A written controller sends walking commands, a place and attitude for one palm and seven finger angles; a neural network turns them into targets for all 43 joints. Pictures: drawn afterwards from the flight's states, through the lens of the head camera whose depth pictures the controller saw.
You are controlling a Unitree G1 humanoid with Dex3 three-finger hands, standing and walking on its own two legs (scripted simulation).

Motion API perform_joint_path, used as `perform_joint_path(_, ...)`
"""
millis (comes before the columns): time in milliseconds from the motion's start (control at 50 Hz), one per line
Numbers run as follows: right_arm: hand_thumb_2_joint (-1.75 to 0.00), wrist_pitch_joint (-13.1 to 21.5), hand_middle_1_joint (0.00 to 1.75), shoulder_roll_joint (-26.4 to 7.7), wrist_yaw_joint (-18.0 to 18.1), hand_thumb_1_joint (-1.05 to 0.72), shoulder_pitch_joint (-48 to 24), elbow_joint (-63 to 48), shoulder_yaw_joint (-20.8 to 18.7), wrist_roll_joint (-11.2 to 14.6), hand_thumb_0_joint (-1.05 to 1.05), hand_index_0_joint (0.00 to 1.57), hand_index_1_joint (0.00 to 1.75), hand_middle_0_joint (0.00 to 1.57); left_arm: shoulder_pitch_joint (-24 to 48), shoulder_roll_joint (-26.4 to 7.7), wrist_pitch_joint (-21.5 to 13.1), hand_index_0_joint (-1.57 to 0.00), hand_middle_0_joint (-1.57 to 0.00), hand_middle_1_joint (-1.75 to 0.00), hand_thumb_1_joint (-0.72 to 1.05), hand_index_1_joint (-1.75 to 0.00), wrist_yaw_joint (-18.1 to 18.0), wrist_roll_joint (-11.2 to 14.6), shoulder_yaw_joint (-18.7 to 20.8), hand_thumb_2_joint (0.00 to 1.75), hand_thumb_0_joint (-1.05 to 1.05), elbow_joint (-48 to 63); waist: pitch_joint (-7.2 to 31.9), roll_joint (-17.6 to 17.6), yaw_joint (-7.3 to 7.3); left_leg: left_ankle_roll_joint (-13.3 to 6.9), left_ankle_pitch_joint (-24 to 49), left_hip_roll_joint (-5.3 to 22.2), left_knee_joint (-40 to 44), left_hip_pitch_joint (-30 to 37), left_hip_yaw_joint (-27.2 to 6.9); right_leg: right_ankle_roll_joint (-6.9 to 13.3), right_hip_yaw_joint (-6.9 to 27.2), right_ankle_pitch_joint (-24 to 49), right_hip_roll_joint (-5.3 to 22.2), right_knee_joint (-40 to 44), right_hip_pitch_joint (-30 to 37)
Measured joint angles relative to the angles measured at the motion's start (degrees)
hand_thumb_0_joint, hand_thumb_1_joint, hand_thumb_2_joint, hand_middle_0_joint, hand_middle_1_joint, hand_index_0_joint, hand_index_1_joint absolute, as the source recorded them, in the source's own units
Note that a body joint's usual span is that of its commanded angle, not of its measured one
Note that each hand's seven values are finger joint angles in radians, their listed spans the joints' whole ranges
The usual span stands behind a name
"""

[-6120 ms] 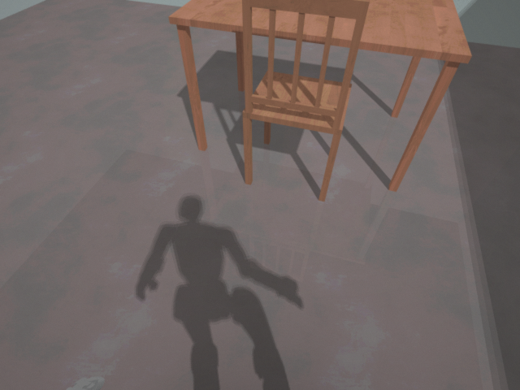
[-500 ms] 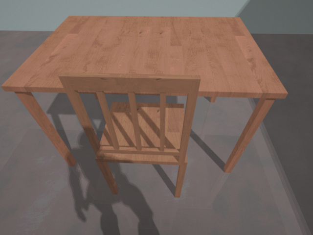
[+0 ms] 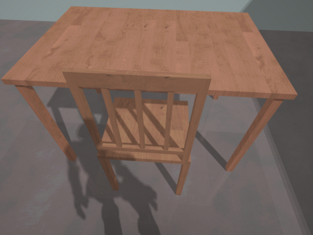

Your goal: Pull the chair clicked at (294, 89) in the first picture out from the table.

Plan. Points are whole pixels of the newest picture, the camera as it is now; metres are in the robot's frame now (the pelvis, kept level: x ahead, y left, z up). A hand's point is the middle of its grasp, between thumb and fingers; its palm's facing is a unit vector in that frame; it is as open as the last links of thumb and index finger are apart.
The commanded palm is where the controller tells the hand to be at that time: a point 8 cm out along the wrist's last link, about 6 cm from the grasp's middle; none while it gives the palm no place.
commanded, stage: look again from close up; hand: left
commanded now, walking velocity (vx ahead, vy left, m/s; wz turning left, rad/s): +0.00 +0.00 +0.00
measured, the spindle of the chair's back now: (140, 123) +0.49 +0.09 -0.06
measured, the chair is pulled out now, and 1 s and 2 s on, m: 0.00 0.00 0.00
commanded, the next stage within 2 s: shuffle to correct the standing spot in 0.82 s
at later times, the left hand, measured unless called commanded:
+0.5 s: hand out of the picture +0.02 +0.25 -0.18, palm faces -0.02 -0.97 -0.23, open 7.3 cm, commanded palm none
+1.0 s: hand out of the picture -0.01 +0.22 -0.18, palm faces -0.01 -0.98 -0.18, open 7.3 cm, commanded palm none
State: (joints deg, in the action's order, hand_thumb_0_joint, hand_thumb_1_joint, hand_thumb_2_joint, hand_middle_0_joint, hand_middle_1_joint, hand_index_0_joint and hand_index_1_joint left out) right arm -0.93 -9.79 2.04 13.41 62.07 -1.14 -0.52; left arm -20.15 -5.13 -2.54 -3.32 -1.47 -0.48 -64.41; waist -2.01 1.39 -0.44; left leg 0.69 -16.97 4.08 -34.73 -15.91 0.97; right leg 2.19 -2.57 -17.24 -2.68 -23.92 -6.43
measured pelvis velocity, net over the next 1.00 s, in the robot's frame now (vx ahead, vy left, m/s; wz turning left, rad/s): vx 0.00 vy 0.05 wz -0.02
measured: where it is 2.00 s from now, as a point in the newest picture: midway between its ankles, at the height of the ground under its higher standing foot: outside the picture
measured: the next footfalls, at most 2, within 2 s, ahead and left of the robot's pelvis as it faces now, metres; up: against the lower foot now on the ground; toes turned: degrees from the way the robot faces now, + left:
none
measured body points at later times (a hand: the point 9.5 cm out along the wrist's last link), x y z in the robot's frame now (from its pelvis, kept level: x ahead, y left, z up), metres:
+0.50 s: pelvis +0.00 +0.06 +0.00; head +0.02 +0.06 +0.45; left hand +0.02 +0.30 -0.16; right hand +0.02 -0.17 -0.16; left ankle +0.00 +0.13 -0.74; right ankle -0.05 -0.09 -0.74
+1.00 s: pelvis +0.00 +0.05 +0.00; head +0.02 +0.05 +0.45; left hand -0.01 +0.27 -0.16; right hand +0.02 -0.18 -0.16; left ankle +0.00 +0.13 -0.74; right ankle -0.05 -0.09 -0.74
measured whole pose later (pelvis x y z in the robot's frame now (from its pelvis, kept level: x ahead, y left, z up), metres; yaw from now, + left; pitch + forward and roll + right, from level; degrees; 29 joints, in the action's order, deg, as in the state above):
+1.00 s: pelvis +0.00 +0.05 +0.00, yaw -1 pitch -1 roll +1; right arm 1.0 -9.4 1.5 13.5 64.2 0.5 -0.4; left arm -17.7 -8.8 -0.3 -2.2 -1.0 -1.4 -63.9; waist -2.1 -1.5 -0.4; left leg -3.0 -14.4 -2.1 -25.6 -10.8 4.7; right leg -2.1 0.3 -18.6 3.0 -26.3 -7.2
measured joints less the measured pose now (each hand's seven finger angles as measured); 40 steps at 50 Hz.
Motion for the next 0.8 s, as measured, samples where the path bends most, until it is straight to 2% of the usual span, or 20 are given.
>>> perform_joint_path(40, -0.9, 0.72, 0.3, -0.46, -0.28, -0.92, 0.03, -2.21, -0.12, 0.03, 0.01, 0.2, 0.29, 0.2, -0.48, -0.44, -0.06, -0.2, -0.2, -0.3, 0.91, -0.3, 0.1, -0.04, -0.12, 0.9, 0.0, 1.24, 0.04, 0.53, 0.72, -0.8, 0.82, -0.62, 1.12, 0.23, 0.33, -0.23, 0.05, -0.94, -0.03, -2.05, -1.2)
perform_joint_path(80, -0.9, 1.4, 0.3, -0.09, -0.29, -0.92, 0.13, -3.09, -0.01, -0.06, 0.01, 0.2, 0.29, 0.2, -0.06, -1.55, 0.56, -0.2, -0.2, -0.3, 0.91, -0.3, 0.16, 0.14, -0.05, 0.9, 0.0, 1.94, 0.22, -0.19, 1.14, -0.61, -0.98, -1.41, 1.88, 0.84, 0.53, -0.82, 0.06, -2.47, 0.81, -4.6, -2.14)
perform_joint_path(200, -0.9, 1.35, 0.3, 0.06, -0.27, -0.93, 0.5, -3.38, 0.67, -0.31, 0.01, 0.2, 0.3, 0.2, 2.49, -4.2, 2.1, -0.2, -0.2, -0.3, 0.91, -0.3, 0.58, 0.27, 0.18, 0.9, 0.0, 4.15, 0.86, -1.27, 0.2, -2.26, -0.67, -3.59, 1.88, 1.21, 1.75, -2.6, 1.05, -2.96, 3.12, -5.58, -2.28)
perform_joint_path(380, -0.9, 1.65, 0.3, -0.18, -0.83, -0.93, 0.88, -2.41, 1.43, -0.32, 0.01, 0.2, 0.3, 0.2, 4.41, -6.42, 2.5, -0.2, -0.2, -0.3, 0.91, -0.3, 1.07, 0.43, 0.02, 0.9, 0.0, 5.03, 0.8, -2.12, 0.28, -4.03, 1.37, -5.99, 5.86, 2.39, 3.27, -4.22, 2.36, -1.95, 5.54, -4.18, -2.52)
perform_joint_path(600, -0.9, 1.8, 0.3, 0.06, -0.8, -0.91, 1.03, 0.05, 1.8, -0.05, 0.01, 0.2, 0.3, 0.2, 4.45, -5.69, 2.72, -0.2, -0.2, -0.3, 0.91, -0.3, 1.15, 0.62, -0.46, 0.9, 0.0, 3.2, -0.42, -2.36, 0.37, -4.64, 2.2, -6.98, 8.0, 3.62, 3.79, -5.08, 2.84, -1.56, 6.52, -3.1, -1.86)
perform_joint_path(800, -0.9, 1.87, 0.3, 0.37, -0.63, -0.91, 0.42, 1.55, 1.72, 0.15, 0.01, 0.2, 0.3, 0.2, 3.41, -4.27, 2.52, -0.2, -0.2, -0.3, 0.91, -0.3, 1.06, 0.63, -0.84, 0.9, 0.0, 1.45, -0.6, -2.72, 0.17, -4.31, 2.34, -6.74, 8.63, 4.44, 3.79, -4.88, 2.85, -1.44, 6.26, -2.59, -1.15)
